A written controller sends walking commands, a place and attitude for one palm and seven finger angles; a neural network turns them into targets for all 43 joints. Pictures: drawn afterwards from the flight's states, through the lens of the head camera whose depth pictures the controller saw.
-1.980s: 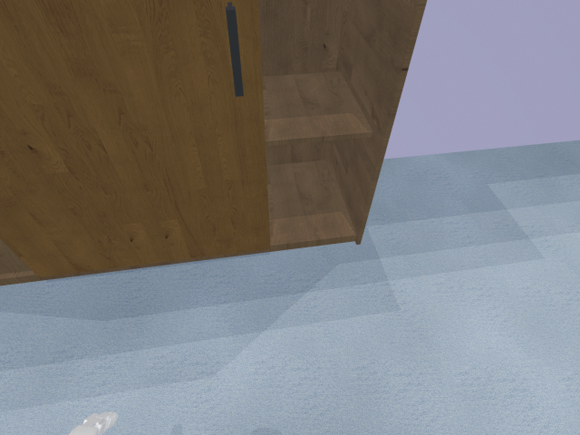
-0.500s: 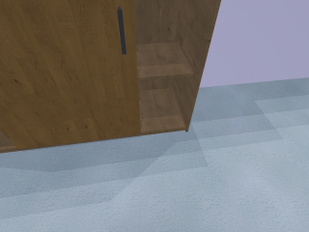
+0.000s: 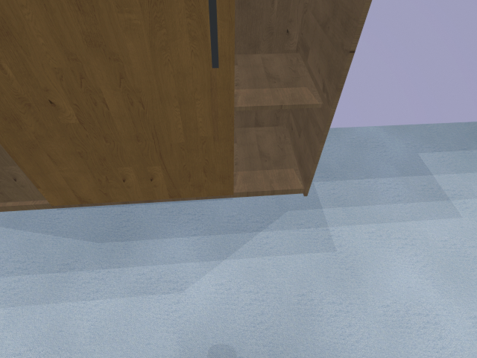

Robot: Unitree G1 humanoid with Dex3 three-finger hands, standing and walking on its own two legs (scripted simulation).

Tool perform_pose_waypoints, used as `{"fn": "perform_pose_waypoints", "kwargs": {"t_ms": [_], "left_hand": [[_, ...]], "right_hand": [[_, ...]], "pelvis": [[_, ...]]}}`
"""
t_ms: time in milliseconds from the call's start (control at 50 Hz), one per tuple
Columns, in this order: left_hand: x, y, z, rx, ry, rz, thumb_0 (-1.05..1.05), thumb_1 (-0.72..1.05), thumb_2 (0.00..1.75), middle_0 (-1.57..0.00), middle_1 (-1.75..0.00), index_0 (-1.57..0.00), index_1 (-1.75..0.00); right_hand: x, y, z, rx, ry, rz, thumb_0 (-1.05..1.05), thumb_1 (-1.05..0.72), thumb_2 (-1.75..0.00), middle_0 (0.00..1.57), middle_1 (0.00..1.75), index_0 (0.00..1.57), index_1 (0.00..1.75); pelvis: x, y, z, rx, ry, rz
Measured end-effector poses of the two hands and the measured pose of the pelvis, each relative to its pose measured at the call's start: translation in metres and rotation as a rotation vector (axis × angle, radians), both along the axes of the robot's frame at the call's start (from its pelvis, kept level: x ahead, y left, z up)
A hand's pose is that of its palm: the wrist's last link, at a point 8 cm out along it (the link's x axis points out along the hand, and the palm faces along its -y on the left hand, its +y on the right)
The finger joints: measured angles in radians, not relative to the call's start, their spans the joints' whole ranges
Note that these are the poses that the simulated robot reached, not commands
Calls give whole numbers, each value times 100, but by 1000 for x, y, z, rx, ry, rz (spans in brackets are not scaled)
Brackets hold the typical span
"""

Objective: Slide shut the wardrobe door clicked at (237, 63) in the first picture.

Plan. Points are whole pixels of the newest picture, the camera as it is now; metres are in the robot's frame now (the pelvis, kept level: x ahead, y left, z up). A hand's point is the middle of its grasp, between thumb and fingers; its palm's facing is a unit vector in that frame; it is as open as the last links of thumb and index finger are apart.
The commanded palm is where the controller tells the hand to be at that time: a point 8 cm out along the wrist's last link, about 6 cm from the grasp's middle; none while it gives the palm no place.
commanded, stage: turn to face it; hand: left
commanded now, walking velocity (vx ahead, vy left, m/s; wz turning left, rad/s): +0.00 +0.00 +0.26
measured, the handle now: (213, 31) +0.93 +0.13 +0.12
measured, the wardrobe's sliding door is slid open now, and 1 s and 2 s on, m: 0.38 0.38 0.38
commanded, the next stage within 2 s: take the last steps up to it in 0.16 s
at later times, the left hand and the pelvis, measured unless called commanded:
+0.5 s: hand out of the picture -0.04 +0.17 -0.17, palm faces +0.17 -0.96 -0.22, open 7.4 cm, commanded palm none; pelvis +0.01 -0.01 +0.01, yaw +6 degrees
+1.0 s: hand out of the picture +0.14 +0.22 -0.18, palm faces +0.09 -0.99 -0.13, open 7.4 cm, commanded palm none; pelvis +0.13 +0.03 +0.01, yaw +3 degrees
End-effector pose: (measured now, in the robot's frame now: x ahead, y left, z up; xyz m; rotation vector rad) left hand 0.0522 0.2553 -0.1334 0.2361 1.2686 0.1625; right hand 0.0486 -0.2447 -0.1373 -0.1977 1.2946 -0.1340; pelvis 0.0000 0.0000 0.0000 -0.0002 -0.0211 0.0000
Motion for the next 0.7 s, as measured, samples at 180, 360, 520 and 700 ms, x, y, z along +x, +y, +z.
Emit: {"fn": "perform_pose_waypoints", "kwargs": {"t_ms": [180, 360, 520, 700], "left_hand": [[-38, -2, -15, -33, 54, 73, 0, 90, 90, -20, -30, -20, -30], [-65, -12, -3, 5, 29, 147, 0, 91, 90, -20, -30, -19, -30], [-106, -38, -1, -63, 106, 219, 0, 91, 90, -20, -30, -19, -30], [-134, -47, -25, -196, 289, 293, 0, 90, 90, -20, -30, -20, -30]], "right_hand": [[-15, 18, -5, 8, 35, 14, 0, -90, -90, 20, 30, 20, 30], [-9, 2, -9, 15, 25, 54, 0, -90, -90, 20, 30, 20, 30], [25, -3, 9, 6, -25, 76, 0, -91, -90, 20, 30, 20, 29], [79, 36, 11, -45, -61, 125, 0, -91, -90, 19, 30, 19, 29]], "pelvis": [[-9, 6, -6, -7, 13, 37], [-12, -11, -4, -7, 19, 93], [12, -10, 7, 8, 13, 118], [45, 24, -6, -32, 25, 130]]}}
